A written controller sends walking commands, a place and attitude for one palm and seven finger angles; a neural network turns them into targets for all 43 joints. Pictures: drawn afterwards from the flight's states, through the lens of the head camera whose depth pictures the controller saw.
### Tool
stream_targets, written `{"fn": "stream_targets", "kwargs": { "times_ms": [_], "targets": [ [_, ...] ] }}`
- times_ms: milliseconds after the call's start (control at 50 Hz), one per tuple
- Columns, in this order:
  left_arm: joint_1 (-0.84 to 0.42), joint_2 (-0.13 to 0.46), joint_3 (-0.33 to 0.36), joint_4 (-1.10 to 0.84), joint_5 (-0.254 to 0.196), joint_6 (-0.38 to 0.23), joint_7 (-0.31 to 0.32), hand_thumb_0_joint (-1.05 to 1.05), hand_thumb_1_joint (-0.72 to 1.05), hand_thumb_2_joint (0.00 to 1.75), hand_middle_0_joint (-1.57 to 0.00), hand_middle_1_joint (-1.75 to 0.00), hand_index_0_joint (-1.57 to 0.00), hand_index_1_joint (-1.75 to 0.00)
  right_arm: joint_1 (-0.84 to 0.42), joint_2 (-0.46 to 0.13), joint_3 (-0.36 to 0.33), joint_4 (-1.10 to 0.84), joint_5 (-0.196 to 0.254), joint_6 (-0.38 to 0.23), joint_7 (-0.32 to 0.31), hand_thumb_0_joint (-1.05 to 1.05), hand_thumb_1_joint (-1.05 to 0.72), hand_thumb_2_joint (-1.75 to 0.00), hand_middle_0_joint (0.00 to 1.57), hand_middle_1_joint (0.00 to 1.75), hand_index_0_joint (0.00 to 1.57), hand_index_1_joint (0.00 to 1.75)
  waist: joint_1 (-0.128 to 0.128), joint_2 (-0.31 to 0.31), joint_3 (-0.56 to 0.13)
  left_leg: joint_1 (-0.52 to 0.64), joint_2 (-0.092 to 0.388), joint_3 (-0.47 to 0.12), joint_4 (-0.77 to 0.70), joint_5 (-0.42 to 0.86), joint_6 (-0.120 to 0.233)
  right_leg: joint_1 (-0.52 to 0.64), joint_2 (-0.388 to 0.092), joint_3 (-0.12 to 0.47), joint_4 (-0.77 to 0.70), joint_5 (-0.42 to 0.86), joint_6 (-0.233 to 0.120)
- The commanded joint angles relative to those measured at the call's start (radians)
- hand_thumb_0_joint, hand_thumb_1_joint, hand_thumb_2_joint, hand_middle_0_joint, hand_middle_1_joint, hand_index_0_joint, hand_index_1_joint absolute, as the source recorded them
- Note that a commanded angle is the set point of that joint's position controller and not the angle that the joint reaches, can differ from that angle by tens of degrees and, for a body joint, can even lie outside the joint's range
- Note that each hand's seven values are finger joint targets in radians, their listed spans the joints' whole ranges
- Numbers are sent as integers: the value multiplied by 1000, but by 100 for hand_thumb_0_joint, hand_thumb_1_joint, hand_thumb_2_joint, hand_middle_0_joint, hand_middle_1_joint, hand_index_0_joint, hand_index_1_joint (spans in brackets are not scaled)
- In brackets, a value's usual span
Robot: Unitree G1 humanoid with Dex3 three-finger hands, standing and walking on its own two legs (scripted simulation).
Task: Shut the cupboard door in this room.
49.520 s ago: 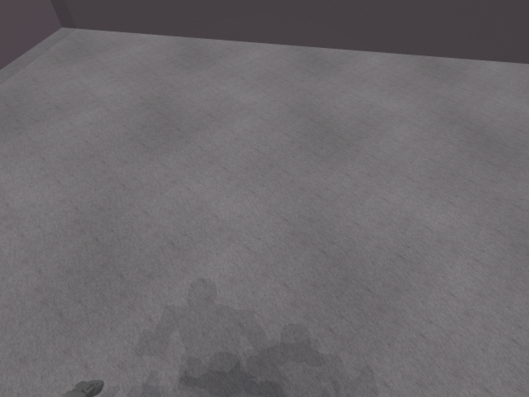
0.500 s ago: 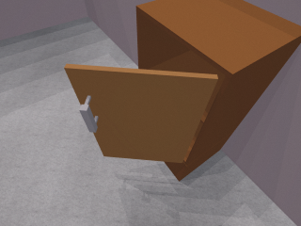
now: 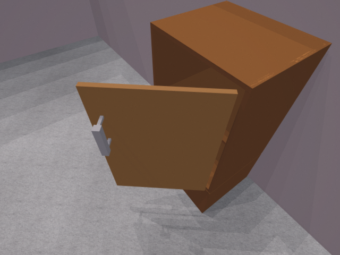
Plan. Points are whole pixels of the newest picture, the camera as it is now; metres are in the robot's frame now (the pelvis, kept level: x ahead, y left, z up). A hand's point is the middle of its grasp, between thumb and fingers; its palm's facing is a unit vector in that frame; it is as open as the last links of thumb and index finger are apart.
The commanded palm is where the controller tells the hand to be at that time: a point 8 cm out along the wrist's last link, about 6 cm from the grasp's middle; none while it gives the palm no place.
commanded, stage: come to a stop and stand still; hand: left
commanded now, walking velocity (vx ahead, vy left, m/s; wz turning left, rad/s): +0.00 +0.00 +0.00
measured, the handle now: (103, 136) +0.45 +0.23 -0.03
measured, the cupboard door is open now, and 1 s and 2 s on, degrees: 50 50 50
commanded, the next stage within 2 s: look again from close up in 1.30 s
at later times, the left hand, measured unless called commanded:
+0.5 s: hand out of the picture -0.04 +0.15 -0.18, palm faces +0.04 -0.98 -0.17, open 7.4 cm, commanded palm none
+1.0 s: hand out of the picture -0.09 +0.19 -0.18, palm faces +0.03 -0.99 -0.15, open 7.4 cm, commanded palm none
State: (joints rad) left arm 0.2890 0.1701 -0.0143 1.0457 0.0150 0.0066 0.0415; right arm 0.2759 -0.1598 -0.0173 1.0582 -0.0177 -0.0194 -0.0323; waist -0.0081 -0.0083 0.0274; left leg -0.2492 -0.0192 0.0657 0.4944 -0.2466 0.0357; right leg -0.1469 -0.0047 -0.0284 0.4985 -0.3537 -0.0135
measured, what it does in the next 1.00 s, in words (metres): shifts its weight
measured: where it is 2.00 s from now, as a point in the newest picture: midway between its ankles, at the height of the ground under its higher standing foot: outside the picture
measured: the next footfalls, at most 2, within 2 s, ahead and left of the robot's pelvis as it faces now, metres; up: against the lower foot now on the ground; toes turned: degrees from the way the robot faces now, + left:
none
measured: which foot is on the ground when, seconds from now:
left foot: down 0.00-1.00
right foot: down 0.00-1.00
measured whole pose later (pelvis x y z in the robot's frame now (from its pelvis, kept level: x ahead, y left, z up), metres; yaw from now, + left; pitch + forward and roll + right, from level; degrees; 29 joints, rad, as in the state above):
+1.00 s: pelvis -0.06 +0.03 +0.00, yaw +0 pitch -1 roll -1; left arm 0.36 0.15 -0.01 1.07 0.02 0.00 0.04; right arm 0.28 -0.12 -0.01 1.13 -0.01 0.01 -0.01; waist 0.00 -0.03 0.04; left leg -0.29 -0.04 0.07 0.44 -0.13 0.08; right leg -0.19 -0.02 -0.03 0.45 -0.24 0.02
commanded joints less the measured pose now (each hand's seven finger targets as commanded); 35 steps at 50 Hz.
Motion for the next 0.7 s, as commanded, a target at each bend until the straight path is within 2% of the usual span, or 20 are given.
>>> {"fn": "stream_targets", "kwargs": {
  "times_ms": [0,40,60,120,160,200,220,280,340,360,420,500,560,600,680],
  "targets": [
    [81,104,28,-58,1,-31,10,0,90,90,-20,-30,-20,-30,-11,-94,-21,-78,0,1,0,0,-90,-90,20,30,20,30,1,-62,27,11,86,-98,34,129,-6,-96,-127,149,-122,307,-58],
    [69,113,33,-69,1,-35,11,0,90,90,-20,-30,-20,-30,-1,-89,-21,-70,0,5,2,0,-90,-90,20,30,20,30,-10,-40,45,7,81,-87,26,113,-11,-109,-129,151,-116,318,-63],
    [88,107,26,-68,2,-40,13,0,90,90,-20,-30,-20,-30,-5,-78,-13,-66,-1,4,5,0,-90,-90,20,30,20,30,1,-46,27,22,83,-81,21,141,-8,-82,-125,153,-107,386,-60],
    [92,118,33,-70,0,-37,14,0,90,90,-20,-30,-20,-30,-11,-89,-20,-60,4,4,2,0,-90,-90,20,30,20,30,0,-23,25,27,84,-82,15,140,-8,-80,-122,143,-95,396,-49],
    [105,107,27,-72,2,-35,14,0,90,90,-20,-30,-20,-30,-17,-81,-15,-55,4,5,3,0,-90,-90,20,30,20,30,8,-39,27,37,90,-81,3,150,-4,-77,-116,138,-102,381,-42],
    [102,111,28,-72,0,-33,14,0,90,90,-20,-30,-20,-30,-23,-90,-16,-52,5,8,4,0,-90,-90,20,30,20,30,5,-44,41,31,86,-83,-4,119,-6,-94,-117,142,-114,326,-37],
    [97,110,29,-72,0,-32,13,0,90,90,-20,-30,-20,-30,-31,-92,-17,-48,5,9,4,0,-90,-90,20,30,20,30,5,-22,51,35,86,-85,-9,112,-7,-110,-116,144,-121,292,-37],
    [105,102,24,-70,1,-31,13,0,90,90,-20,-30,-20,-30,-34,-85,-12,-41,6,10,7,0,-90,-90,20,30,20,30,8,-33,50,41,87,-88,-24,102,-5,-112,-113,146,-141,242,-29],
    [104,104,25,-64,0,-33,11,0,90,90,-20,-30,-20,-30,-39,-87,-11,-32,7,10,8,0,-90,-90,20,30,20,30,9,-7,53,41,89,-95,-35,105,-7,-118,-112,141,-150,213,-26],
    [112,96,22,-64,2,-32,12,0,90,90,-20,-30,-20,-30,-37,-80,-9,-30,7,10,8,0,-90,-90,20,30,20,30,13,-25,57,47,93,-93,-42,102,-4,-119,-106,137,-155,208,-25],
    [108,93,20,-56,1,-31,10,0,90,90,-20,-30,-20,-30,-40,-86,-7,-19,7,12,10,0,-90,-90,20,30,20,30,10,-18,65,37,93,-101,-55,85,-6,-129,-105,135,-167,154,-25],
    [115,86,17,-48,1,-27,9,0,90,90,-20,-30,-20,-30,-30,-83,-6,-7,8,14,11,0,-90,-90,20,30,20,30,9,14,74,34,95,-110,-79,48,-5,-142,-100,127,-180,85,-26],
    [122,81,17,-38,2,-27,8,0,90,90,-20,-30,-20,-30,-18,-80,-5,1,9,12,11,0,-90,-90,20,30,20,30,10,5,66,32,98,-119,-94,41,-2,-133,-96,119,-181,79,-25],
    [121,76,16,-32,2,-25,8,0,90,90,-20,-30,-20,-30,-12,-85,-5,10,9,12,10,0,-90,-90,20,30,20,30,10,27,66,19,102,-127,-110,22,0,-126,-92,114,-170,81,-24],
    [134,69,16,-18,3,-22,8,0,90,90,-20,-30,-20,-30,1,-85,-6,16,10,14,11,0,-90,-90,20,30,20,30,12,4,78,-8,107,-143,-140,-35,3,-127,-88,102,-168,50,-20]
  ]
}}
